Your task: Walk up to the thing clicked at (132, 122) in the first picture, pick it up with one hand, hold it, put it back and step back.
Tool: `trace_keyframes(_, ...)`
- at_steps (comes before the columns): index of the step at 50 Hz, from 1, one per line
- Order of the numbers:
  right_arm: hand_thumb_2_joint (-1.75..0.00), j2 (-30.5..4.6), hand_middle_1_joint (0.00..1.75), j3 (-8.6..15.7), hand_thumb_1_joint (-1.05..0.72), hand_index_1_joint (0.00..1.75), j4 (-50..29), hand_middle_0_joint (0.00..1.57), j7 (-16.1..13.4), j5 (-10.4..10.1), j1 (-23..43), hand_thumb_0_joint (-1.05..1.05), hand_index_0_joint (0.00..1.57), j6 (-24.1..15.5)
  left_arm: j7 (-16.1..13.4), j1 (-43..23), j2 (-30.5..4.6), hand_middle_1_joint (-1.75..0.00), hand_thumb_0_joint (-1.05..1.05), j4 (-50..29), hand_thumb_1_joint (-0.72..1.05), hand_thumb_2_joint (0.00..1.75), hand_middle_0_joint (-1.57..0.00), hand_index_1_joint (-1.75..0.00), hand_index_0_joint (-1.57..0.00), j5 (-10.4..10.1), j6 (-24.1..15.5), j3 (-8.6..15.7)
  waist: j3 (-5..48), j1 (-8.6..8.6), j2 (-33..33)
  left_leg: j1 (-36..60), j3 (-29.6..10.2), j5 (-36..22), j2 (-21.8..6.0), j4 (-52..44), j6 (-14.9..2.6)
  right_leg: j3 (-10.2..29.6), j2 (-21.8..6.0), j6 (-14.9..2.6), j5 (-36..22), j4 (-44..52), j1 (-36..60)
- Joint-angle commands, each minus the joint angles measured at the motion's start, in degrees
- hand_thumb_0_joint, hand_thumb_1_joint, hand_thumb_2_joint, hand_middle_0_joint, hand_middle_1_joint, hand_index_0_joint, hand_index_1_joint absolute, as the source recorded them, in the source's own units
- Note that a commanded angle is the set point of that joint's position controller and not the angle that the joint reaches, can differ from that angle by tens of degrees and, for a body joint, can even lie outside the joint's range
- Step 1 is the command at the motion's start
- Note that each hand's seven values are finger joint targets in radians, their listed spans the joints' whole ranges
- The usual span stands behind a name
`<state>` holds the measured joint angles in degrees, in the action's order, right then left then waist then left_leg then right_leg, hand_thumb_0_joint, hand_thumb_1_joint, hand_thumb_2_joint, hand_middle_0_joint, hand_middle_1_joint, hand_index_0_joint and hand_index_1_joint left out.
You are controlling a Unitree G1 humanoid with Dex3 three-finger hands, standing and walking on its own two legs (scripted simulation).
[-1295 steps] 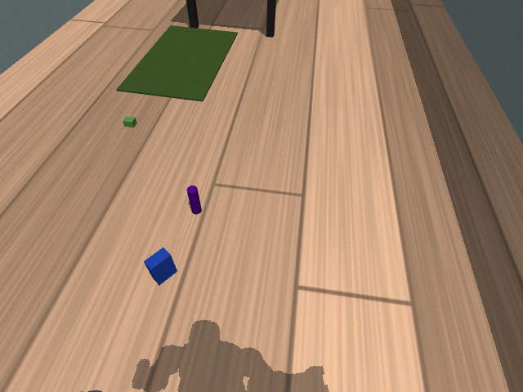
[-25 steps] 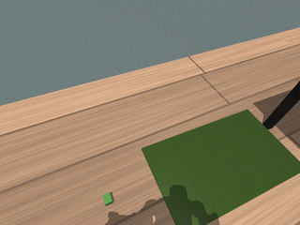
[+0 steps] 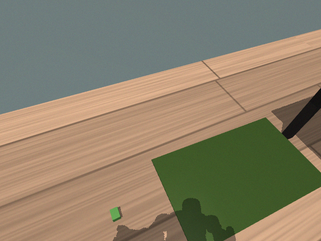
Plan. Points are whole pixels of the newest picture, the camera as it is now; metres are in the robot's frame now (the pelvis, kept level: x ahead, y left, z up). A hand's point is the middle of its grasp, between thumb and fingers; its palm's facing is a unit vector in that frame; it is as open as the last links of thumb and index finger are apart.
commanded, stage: stand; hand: left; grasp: from above
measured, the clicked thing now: (115, 214) +0.36 +0.25 -0.76
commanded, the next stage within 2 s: rise first in 0.56 s
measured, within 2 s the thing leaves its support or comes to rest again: neither
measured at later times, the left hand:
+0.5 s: hand out of the picture +0.06 +0.25 -0.16, palm faces -0.02 -0.94 -0.34, open 7.3 cm
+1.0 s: hand out of the picture +0.14 +0.25 -0.18, palm faces -0.07 -0.92 -0.38, open 10.5 cm
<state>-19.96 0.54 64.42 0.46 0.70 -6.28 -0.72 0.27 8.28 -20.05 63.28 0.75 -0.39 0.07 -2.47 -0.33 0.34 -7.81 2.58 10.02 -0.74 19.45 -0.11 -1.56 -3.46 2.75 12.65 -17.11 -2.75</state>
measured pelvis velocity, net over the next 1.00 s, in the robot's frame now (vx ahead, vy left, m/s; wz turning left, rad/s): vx -0.02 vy -0.01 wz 0.00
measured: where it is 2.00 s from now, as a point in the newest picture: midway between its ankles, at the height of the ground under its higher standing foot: outside the picture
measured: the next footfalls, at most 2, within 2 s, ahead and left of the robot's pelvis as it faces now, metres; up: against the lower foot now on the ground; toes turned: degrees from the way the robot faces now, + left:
none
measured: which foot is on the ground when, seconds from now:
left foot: down 0.00-1.00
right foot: down 0.00-1.00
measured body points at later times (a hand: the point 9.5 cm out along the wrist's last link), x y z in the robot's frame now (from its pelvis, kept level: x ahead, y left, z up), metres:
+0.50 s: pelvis +0.00 +0.00 +0.00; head +0.01 +0.00 +0.45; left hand +0.06 +0.30 -0.13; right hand +0.08 -0.31 -0.13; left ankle +0.01 +0.12 -0.75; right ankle -0.04 -0.15 -0.75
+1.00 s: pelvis -0.02 -0.01 -0.03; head +0.05 +0.00 +0.41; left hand +0.14 +0.29 -0.16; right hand +0.07 -0.27 -0.15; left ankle +0.01 +0.12 -0.75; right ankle -0.04 -0.15 -0.75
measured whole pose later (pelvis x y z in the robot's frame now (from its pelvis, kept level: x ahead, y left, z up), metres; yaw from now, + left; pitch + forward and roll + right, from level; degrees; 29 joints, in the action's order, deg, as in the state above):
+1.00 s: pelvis -0.02 -0.01 -0.03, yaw +0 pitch +9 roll -1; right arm -13.6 1.8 41.5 -0.2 -1.2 -14.7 -1.7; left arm 0.9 -2.0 -19.7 57.7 9.7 2.9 9.4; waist 1.2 2.0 0.8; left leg -31.3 1.6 17.4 -2.7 40.2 0.6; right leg -1.4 -2.1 1.5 21.0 -39.1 -26.7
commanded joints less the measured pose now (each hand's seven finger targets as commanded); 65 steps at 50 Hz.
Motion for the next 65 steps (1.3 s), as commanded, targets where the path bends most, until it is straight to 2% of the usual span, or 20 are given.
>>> trace_keyframes(1, -0.90, -12.21, 0.30, 2.17, -0.90, 0.30, -3.27, 0.20, -0.89, -0.26, 2.09, 0.00, 0.20, -1.15, -0.99, -1.62, -12.21, -0.30, 0.00, -3.12, 0.90, 0.90, -0.20, -0.30, -0.20, 0.13, -1.17, 2.22, 4.44, 0.47, 0.08, 3.80, -5.59, -13.38, -7.55, -2.02, -1.24, 3.35, -5.58, -3.07, -11.19, 2.29, -1.72)
trace_keyframes(27, -0.90, -12.08, 0.30, 2.15, -0.90, 0.30, -3.00, 0.20, -0.78, -0.15, 2.26, 0.00, 0.20, -1.05, -0.96, -1.64, -12.22, -0.30, 0.00, -3.05, 0.90, 0.90, -0.20, -0.30, -0.20, 0.29, -1.10, 2.25, 2.79, 0.37, -0.28, 2.83, -5.47, -9.13, -7.29, -2.89, -1.09, 3.74, -5.35, -3.29, -8.56, 3.27, -2.91)
trace_keyframes(32, -0.90, -12.28, 0.30, 2.23, -0.90, 0.30, -3.14, 0.20, -0.83, -0.16, 1.97, 0.00, 0.20, -1.13, -0.92, -1.49, -12.10, -0.30, 0.00, -3.22, 0.90, 0.90, -0.20, -0.30, -0.20, 0.20, -1.28, 2.19, 4.01, 0.26, -0.25, 3.27, -5.25, -12.12, -7.48, -2.26, -1.31, 3.74, -5.57, -3.21, -11.21, 3.03, -1.77)
trace_keyframes(33, -0.90, -12.01, 0.30, 2.17, -0.90, 0.30, -3.11, 0.20, -0.84, -0.19, 2.14, 0.00, 0.20, -1.11, -0.96, -1.71, -12.29, -0.38, 0.00, -3.22, 0.82, 0.95, -0.18, -0.38, -0.17, 0.14, -1.22, 2.23, 3.64, 0.39, -0.18, 3.29, -5.37, -11.98, -7.32, -2.45, -1.04, 3.67, -5.40, -3.18, -10.90, 2.84, -2.02)
trace_keyframes(34, -0.95, -3.25, 0.30, -0.58, -0.98, 0.30, -19.24, 0.20, -1.97, -4.34, 0.40, 0.00, 0.20, -3.64, -1.90, -21.82, -3.35, -0.43, 0.00, -23.32, 0.74, 0.87, -0.26, -0.45, -0.25, -3.15, -6.50, 2.63, -0.84, 7.13, -2.08, -3.11, 0.71, -2.57, 0.17, 0.47, -0.29, -0.17, 3.44, -3.07, -7.34, -2.44, -16.12)
trace_keyframes(35, -0.94, -4.94, 0.30, -0.24, -1.05, 0.30, -16.15, 0.20, -2.63, -4.34, -2.46, 0.00, 0.20, -3.37, -2.29, -29.24, -5.57, -0.51, 0.00, -18.87, 0.66, 0.91, -0.30, -0.53, -0.27, -3.09, -6.08, 3.32, 1.65, 5.94, -0.31, -2.34, 0.30, -0.61, 0.27, 1.38, -0.36, -0.76, 3.16, -3.11, -5.30, -2.89, -13.89)
trace_keyframes(36, -0.94, -6.55, 0.30, 0.95, -1.05, 0.30, -16.30, 0.20, -3.29, -4.54, -5.23, 0.00, 0.20, -2.63, -2.31, -18.95, -8.97, -0.59, 0.00, -9.33, 0.58, 0.86, -0.30, -0.61, -0.29, -1.96, -4.03, 5.69, 1.01, 4.46, 1.43, -4.12, 0.47, -0.52, 0.12, 2.36, -0.39, -1.30, 3.58, -3.25, -4.05, -3.58, -13.95)
trace_keyframes(37, -0.93, -6.70, 0.30, 1.55, -1.04, 0.30, -17.12, 0.20, -3.31, -4.12, -6.01, 0.00, 0.20, -2.28, -1.66, -16.94, -10.88, -0.67, 0.00, -5.04, 0.50, 0.84, -0.29, -0.66, -0.30, -0.78, -2.84, 7.02, 3.00, 3.80, 2.18, -6.23, 0.32, -0.67, 0.55, 4.97, -0.55, -1.37, 3.51, -3.42, -3.25, -5.18, -14.85)
trace_keyframes(39, -0.93, -6.46, 0.30, 2.90, -1.04, 0.30, -19.76, 0.20, -3.51, -2.99, -7.01, 0.00, 0.20, -2.62, -0.37, -19.68, -14.80, -0.80, 0.00, -3.04, 0.34, 0.84, -0.25, -0.77, -0.28, 2.02, -2.68, 10.12, 8.35, 2.29, 2.27, -8.01, -0.04, -2.65, 0.50, 9.04, -0.52, -1.09, 3.45, -3.51, -4.96, -9.34, -16.18)
trace_keyframes(40, -0.93, -6.16, 0.30, 3.74, -1.02, 0.30, -20.25, 0.20, -3.22, -2.19, -8.88, 0.00, 0.20, -2.73, 0.10, -14.66, -14.95, -0.84, 0.00, -0.87, 0.26, 0.83, -0.24, -0.81, -0.27, 4.04, -2.12, 11.34, 11.17, 1.48, 1.13, -9.72, -0.04, -4.18, 0.90, 11.48, -0.42, -0.87, 3.18, -3.56, -6.56, -11.66, -16.56)
trace_keyframes(41, -0.92, -5.64, 0.30, 4.34, -1.00, 0.30, -21.73, 0.20, -2.64, -1.54, -9.34, 0.00, 0.20, -2.79, 0.71, -9.57, -13.50, -0.88, 0.00, -0.84, 0.18, 0.83, -0.22, -0.84, -0.25, 5.49, -1.50, 12.09, 14.36, -0.40, -1.54, -10.72, 0.03, -5.69, 1.32, 13.03, -0.01, -0.74, 3.03, -3.95, -7.26, -13.91, -16.18)
trace_keyframes(42, -0.92, -5.41, 0.30, 4.54, -1.00, 0.30, -23.32, 0.20, -2.30, -1.68, -9.50, 0.00, 0.20, -2.79, 1.06, -6.36, -12.30, -0.91, 0.00, -1.07, 0.10, 0.86, -0.20, -0.88, -0.23, 6.54, -0.73, 11.96, 15.36, -1.31, -3.35, -11.08, 0.07, -7.01, 1.39, 13.79, 0.38, -0.85, 3.36, -4.22, -7.54, -15.14, -16.26)
trace_keyframes(45, -0.92, -4.75, 0.30, 4.83, -0.97, 0.30, -27.45, 0.20, -1.77, -2.07, -8.05, 0.00, 0.20, -2.94, 0.43, -6.48, -9.83, -0.94, 0.00, -5.95, -0.14, 0.91, -0.17, -0.92, -0.19, 8.37, 1.80, 11.17, 14.84, -0.74, -3.41, -13.00, -0.25, -7.25, 1.00, 14.48, 0.63, -1.25, 4.03, -4.16, -6.69, -16.22, -18.30)
trace_keyframes(48, -0.91, -4.26, 0.30, 4.82, -0.95, 0.30, -30.79, 0.20, -1.14, -2.15, -6.15, 0.00, 0.20, -3.08, -0.71, -8.91, -11.72, -0.94, 0.00, -10.12, -0.38, 0.93, -0.19, -0.94, -0.18, 10.45, 4.08, 12.20, 13.48, -0.28, -1.45, -17.78, -0.69, -3.88, 0.75, 18.02, 0.31, -1.47, 4.07, -4.02, -3.01, -18.81, -22.90)
trace_keyframes(50, -0.91, -3.80, 0.30, 4.85, -0.95, 0.30, -31.90, 0.20, -0.67, -1.91, -6.59, 0.00, 0.20, -3.67, -1.21, -7.87, -10.69, -0.97, 0.00, -11.37, -0.49, 0.93, -0.18, -0.98, -0.17, 11.33, 4.40, 12.45, 14.23, 0.11, -1.88, -20.63, -0.79, -1.67, 0.47, 21.70, 0.28, -1.35, 4.14, -4.03, -0.52, -22.56, -26.98)
trace_keyframes(51, -0.91, -3.86, 0.30, 5.06, -0.95, 0.30, -32.19, 0.20, -0.54, -1.74, -7.16, 0.00, 0.20, -4.06, -1.46, -9.02, -10.58, -1.00, 0.00, -12.86, -0.51, 0.94, -0.16, -1.00, -0.16, 11.67, 4.10, 12.66, 14.62, 0.87, -1.72, -22.49, -1.02, -0.79, 0.19, 23.76, 0.18, -1.22, 4.26, -3.87, 0.31, -24.68, -29.55)
trace_keyframes(56, -0.90, -3.24, 0.30, 5.65, -0.91, 0.30, -34.35, 0.20, -0.43, -1.03, -7.98, 0.00, 0.20, -5.85, -2.35, -5.71, -11.55, -1.04, 0.00, -21.47, -0.57, 1.00, -0.10, -1.05, -0.09, 14.25, 2.59, 14.75, 20.19, 0.57, -4.49, -27.26, -2.28, 1.10, -0.70, 31.17, 0.18, -1.16, 4.15, -4.00, 2.64, -33.57, -38.09)
trace_keyframes(57, -0.90, -2.97, 0.30, 5.61, -0.91, 0.30, -35.25, 0.20, -0.46, -0.99, -7.64, 0.00, 0.20, -6.26, -2.20, -6.53, -10.26, -1.04, 0.00, -24.70, -0.58, 1.00, -0.11, -1.05, -0.09, 14.39, 2.33, 13.60, 20.84, 1.19, -4.53, -27.83, -2.49, 1.20, -0.92, 32.33, 0.12, -1.12, 4.12, -3.97, 2.93, -34.74, -39.54)
trace_keyframes(59, -0.90, -3.00, 0.30, 5.91, -0.89, 0.30, -35.71, 0.20, -0.85, -0.90, -7.33, 0.00, 0.20, -6.73, -2.45, -3.62, -11.08, -1.05, 0.00, -26.12, -0.58, 1.01, -0.08, -1.06, -0.07, 15.33, 2.85, 14.75, 21.61, 1.26, -3.92, -30.12, -2.32, 1.96, -0.78, 34.63, -0.05, -0.85, 4.05, -3.72, 2.93, -36.22, -41.07)
trace_keyframes(65, -0.90, -2.27, 0.30, 5.79, -0.89, 0.30, -36.55, 0.20, -1.07, -0.63, -5.96, 0.00, 0.20, -7.99, -2.83, 1.59, -10.79, -1.06, 0.00, -32.76, -0.57, 1.00, -0.08, -1.07, -0.07, 17.93, 4.44, 15.18, 25.48, 1.07, -4.24, -35.74, -2.74, 3.03, -0.85, 41.33, -0.58, -0.50, 3.94, -3.76, 3.73, -41.94, -46.85)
